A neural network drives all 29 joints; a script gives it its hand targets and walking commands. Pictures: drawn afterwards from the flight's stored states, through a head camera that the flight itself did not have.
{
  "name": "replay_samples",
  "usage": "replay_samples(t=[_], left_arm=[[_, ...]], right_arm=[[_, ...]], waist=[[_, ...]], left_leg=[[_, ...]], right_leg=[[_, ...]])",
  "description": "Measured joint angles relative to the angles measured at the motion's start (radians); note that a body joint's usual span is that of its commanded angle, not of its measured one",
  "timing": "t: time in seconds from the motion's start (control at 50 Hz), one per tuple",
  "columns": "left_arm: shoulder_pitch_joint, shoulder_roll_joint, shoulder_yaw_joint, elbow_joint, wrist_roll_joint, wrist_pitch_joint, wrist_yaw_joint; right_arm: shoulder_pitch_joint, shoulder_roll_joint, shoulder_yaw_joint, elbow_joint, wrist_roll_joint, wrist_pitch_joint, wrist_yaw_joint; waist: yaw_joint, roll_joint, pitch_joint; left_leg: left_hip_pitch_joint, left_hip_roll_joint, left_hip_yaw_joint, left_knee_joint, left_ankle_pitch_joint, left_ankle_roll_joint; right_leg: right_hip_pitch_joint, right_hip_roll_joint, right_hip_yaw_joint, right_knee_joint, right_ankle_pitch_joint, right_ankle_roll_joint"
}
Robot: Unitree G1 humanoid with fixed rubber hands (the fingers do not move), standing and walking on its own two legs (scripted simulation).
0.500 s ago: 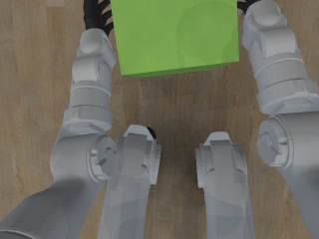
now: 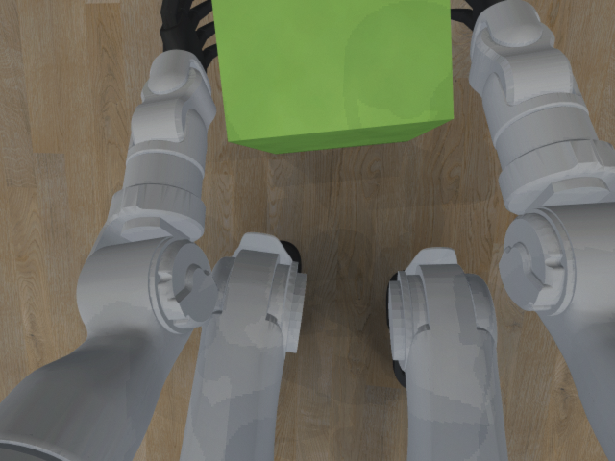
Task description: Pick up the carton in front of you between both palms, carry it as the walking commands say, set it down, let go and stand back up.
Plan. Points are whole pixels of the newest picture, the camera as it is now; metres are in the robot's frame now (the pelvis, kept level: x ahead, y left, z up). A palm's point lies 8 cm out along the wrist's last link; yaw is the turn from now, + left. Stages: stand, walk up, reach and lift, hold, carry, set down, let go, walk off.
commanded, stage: set down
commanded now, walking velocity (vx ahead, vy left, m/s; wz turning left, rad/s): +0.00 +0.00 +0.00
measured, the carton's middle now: (332, 58) +0.53 +0.04 -0.25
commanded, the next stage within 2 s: let go in 1.78 s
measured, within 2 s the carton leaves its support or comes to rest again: neither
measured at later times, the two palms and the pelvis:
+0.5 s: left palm (185, 56) +0.51 +0.19 -0.17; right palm (486, 12) +0.55 -0.12 -0.18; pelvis -0.01 +0.00 -0.01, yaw +0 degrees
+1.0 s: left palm (129, 31) +0.52 +0.21 -0.10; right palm out of the picture +0.57 -0.15 -0.10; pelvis -0.01 +0.01 +0.02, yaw +0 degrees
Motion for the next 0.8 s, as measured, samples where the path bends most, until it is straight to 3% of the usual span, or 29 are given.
replay_samples(t=[0.22,0.48,0.54,0.62,0.72,0.8], left_arm=[[-0.024,0.029,0.029,0.033,0.018,-0.004,-0.054],[-0.069,0.033,0.065,0.086,0.05,-0.031,-0.072],[-0.08,0.054,0.022,0.136,0.014,-0.072,-0.044],[-0.08,0.1,-0.064,0.19,-0.095,-0.122,0.003],[-0.077,0.147,-0.175,0.196,-0.218,-0.15,0.026],[-0.064,0.152,-0.227,0.148,-0.271,-0.147,0.043]], right_arm=[[-0.017,0.018,-0.058,-0.015,-0.061,-0.01,0.055],[-0.034,-0.002,-0.078,-0.013,-0.104,-0.031,0.082],[-0.038,-0.04,-0.023,0.02,-0.056,-0.054,0.052],[-0.031,-0.126,0.077,0.05,0.077,-0.078,0.012],[-0.036,-0.216,0.199,0.043,0.235,-0.096,0.011],[-0.055,-0.236,0.241,0.022,0.294,-0.093,0.012]], waist=[[-0.008,0.015,0.032],[-0.001,0.026,0.077],[0.001,0.025,0.105],[0.001,0.024,0.131],[0.002,0.011,0.131],[0.008,0.002,0.108]], left_leg=[[0.005,0.002,0.007,0.012,0.0,0.005],[0.021,0.006,0.015,0.025,0.005,0.003],[0.031,0.011,0.019,0.026,0.008,0.004],[0.03,0.024,0.03,0.025,0.012,0.017],[0.012,0.049,0.046,0.034,0.014,0.04],[-0.002,0.059,0.053,0.039,0.014,0.051]], right_leg=[[0.005,-0.019,-0.005,0.013,-0.002,-0.008],[0.016,-0.033,-0.006,0.031,0.005,-0.012],[0.024,-0.036,-0.005,0.032,0.009,-0.011],[0.023,-0.048,-0.004,0.03,0.013,-0.012],[0.005,-0.063,-0.009,0.036,0.016,-0.016],[-0.009,-0.066,-0.008,0.037,0.019,-0.014]])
